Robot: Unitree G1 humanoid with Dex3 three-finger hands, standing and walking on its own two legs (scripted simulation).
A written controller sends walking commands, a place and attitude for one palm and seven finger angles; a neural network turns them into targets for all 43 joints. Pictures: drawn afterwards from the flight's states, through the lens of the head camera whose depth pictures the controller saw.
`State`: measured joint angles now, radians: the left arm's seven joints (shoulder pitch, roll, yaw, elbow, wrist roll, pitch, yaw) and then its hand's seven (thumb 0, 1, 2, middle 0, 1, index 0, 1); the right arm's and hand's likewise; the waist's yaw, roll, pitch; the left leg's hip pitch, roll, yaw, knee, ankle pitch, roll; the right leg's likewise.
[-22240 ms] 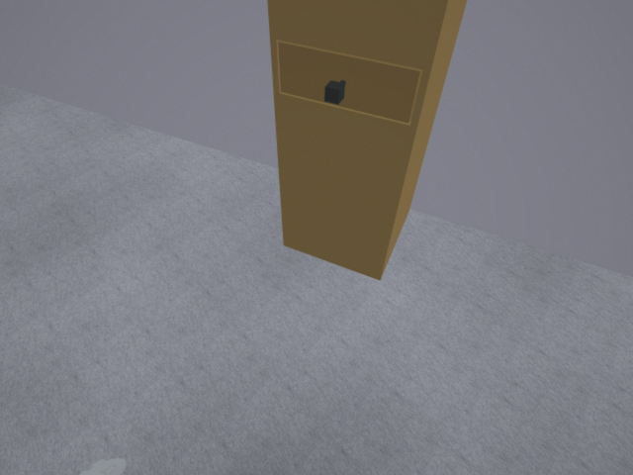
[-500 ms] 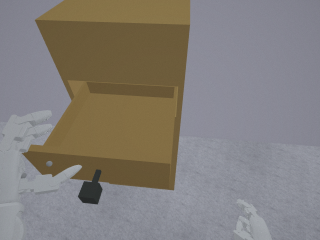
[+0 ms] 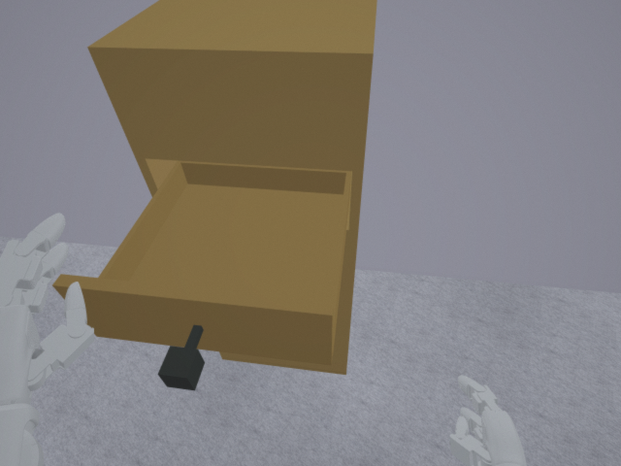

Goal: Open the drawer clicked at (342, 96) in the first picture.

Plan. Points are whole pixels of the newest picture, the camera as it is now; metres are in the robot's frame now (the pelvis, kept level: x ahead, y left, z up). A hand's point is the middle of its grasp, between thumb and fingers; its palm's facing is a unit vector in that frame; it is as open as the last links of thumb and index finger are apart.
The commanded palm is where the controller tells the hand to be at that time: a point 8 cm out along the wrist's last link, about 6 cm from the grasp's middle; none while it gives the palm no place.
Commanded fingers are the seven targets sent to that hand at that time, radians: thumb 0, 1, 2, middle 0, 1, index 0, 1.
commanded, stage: draw the hand back to the body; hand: left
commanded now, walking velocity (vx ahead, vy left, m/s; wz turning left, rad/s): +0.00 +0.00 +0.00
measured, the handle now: (188, 353) +0.25 +0.21 +0.00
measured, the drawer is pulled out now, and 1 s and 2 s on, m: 0.30 0.30 0.30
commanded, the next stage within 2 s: step back with the hand held close in 0.02 s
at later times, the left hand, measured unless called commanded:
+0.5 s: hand (77, 346) +0.17 +0.25 +0.16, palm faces +0.28 -0.80 -0.52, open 7.4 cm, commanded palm +0.10 +0.30 +0.19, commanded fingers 0.00 0.90 0.90 -0.20 -0.30 -0.20 -0.30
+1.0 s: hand (0, 448) +0.08 +0.25 +0.18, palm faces +0.43 -0.79 -0.43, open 7.4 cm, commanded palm +0.02 +0.28 +0.19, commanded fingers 0.00 0.90 0.90 -0.20 -0.30 -0.20 -0.30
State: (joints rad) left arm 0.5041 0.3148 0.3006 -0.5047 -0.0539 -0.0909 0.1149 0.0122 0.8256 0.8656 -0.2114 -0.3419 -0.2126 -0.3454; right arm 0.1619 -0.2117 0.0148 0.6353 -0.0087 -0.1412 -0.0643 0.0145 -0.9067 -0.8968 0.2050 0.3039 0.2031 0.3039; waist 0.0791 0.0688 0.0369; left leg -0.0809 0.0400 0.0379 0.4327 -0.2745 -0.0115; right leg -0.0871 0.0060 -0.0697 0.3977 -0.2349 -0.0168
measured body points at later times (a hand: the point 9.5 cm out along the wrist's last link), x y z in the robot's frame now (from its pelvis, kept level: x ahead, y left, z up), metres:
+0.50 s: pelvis -0.03 +0.02 -0.01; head +0.00 +0.02 +0.44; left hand +0.15 +0.29 +0.19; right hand +0.14 -0.23 -0.08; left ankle -0.02 +0.12 -0.74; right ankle -0.01 -0.11 -0.74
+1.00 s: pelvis -0.12 +0.00 -0.02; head -0.11 +0.02 +0.43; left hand +0.05 +0.29 +0.20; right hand +0.05 -0.23 -0.09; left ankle -0.06 +0.13 -0.74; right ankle -0.08 -0.11 -0.71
